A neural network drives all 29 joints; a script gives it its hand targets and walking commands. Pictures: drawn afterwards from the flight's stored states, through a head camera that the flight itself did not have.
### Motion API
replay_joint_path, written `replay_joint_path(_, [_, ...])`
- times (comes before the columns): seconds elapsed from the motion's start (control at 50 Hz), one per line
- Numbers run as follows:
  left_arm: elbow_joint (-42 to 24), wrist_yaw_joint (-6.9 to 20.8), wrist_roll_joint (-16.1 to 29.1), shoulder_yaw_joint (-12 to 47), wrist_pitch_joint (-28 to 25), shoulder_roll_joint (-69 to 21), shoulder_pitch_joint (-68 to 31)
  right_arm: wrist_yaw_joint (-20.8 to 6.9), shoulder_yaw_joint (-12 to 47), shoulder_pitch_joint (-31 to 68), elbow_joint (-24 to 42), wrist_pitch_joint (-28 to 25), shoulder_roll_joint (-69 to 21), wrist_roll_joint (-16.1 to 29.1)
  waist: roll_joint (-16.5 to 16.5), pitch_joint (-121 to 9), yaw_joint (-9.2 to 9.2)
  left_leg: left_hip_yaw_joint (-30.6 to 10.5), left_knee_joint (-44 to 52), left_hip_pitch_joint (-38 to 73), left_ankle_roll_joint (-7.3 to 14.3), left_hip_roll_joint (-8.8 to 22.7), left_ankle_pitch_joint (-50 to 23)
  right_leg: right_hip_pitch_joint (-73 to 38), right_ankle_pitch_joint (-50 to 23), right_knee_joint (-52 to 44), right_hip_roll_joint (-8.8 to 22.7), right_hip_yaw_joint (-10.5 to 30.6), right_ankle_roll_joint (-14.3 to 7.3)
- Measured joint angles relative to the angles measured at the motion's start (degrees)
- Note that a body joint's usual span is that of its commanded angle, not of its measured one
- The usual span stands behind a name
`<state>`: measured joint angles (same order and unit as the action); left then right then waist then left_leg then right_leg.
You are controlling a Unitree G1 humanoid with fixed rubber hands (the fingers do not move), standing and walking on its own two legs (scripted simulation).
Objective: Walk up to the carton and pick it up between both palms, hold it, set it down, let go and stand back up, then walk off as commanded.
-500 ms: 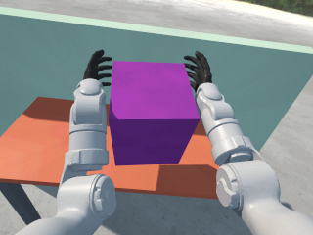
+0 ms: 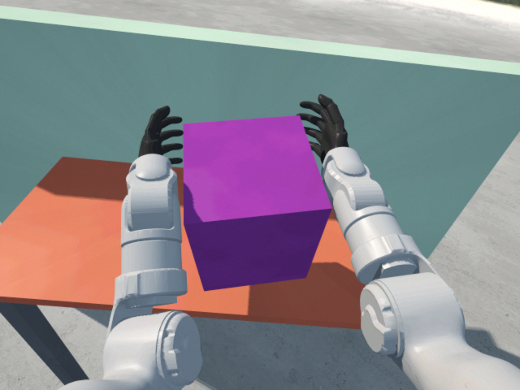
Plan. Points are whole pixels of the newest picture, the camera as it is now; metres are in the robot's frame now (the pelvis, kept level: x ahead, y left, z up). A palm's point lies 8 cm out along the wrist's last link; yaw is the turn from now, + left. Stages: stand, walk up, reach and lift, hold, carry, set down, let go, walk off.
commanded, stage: set down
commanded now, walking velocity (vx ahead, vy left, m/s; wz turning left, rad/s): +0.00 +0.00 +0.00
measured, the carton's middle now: (249, 207) +0.37 +0.02 +0.14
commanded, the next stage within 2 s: none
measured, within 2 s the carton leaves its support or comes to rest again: neither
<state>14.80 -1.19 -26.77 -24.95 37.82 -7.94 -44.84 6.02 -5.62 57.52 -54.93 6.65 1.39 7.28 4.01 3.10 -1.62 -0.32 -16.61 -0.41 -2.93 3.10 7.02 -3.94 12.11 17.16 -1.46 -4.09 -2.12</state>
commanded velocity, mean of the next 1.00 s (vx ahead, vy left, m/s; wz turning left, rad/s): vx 0.00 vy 0.00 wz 0.00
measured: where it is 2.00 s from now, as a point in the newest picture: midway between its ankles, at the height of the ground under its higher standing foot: outside the picture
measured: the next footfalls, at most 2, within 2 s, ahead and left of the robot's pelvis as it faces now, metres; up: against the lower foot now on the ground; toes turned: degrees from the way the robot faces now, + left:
none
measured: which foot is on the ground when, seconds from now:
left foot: down 0.00-1.00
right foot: down 0.00-1.00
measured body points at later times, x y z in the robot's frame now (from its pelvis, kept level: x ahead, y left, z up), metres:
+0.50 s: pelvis +0.00 -0.01 +0.00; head -0.03 +0.02 +0.45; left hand +0.39 +0.16 +0.18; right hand +0.43 -0.10 +0.20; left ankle +0.04 +0.15 -0.75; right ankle -0.01 -0.09 -0.75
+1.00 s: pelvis +0.00 -0.01 +0.00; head -0.01 +0.00 +0.45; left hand +0.39 +0.16 +0.15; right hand +0.44 -0.10 +0.18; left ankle +0.04 +0.15 -0.75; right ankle -0.01 -0.09 -0.75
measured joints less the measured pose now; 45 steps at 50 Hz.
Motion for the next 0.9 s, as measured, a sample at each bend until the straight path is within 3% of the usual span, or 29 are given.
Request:
replay_joint_path(0.14, [1.6,-0.5,-0.1,-0.5,-1.3,-0.4,-0.2,-0.6,-1.2,0.1,-0.8,-0.7,0.0,-1.8,-0.5,0.1,1.19,0.1,0.5,-1.2,0.0,0.2,-0.5,1.4,-0.4,-0.1,-0.2,0.0,-0.2])
replay_joint_path(0.4, [0.5,-2.3,1.7,0.7,-3.4,-1.0,2.9,-2.0,-1.4,-1.2,-1.5,-3.2,-0.2,-2.2,-0.8,-1.3,1.2,-0.4,-0.6,-3.9,-0.5,0.6,-0.3,3.7,-0.4,0.3,-0.6,-0.4,-0.6])
replay_joint_path(0.48, [3.4,-2.2,0.5,-0.2,-3.6,-1.6,1.9,-3.2,-4.0,-0.7,-4.2,-3.1,-0.1,-4.2,-0.8,-1.4,2.09,0.2,0.2,-3.7,-0.4,0.6,-0.6,4.3,-0.3,0.7,-0.5,0.2,-0.6])
replay_joint_path(0.72, [5.2,-3.2,0.8,-2.0,-6.8,-3.2,2.2,-4.6,-4.2,-0.2,-6.1,-4.6,0.9,-5.5,-1.4,-2.3,4.45,1.3,0.7,-5.4,-0.7,1.2,-1.1,7.0,-0.6,1.2,-1.1,1.2,-1.0])
replay_joint_path(0.9, [6.2,-3.8,2.3,-2.5,-9.3,-3.4,3.6,-5.1,-6.1,-0.7,-7.1,-6.1,0.1,-7.6,-1.5,-3.7,4.57,0.7,0.3,-8.5,-1.0,1.4,-1.3,9.8,-0.8,1.5,-1.3,0.7,-1.2])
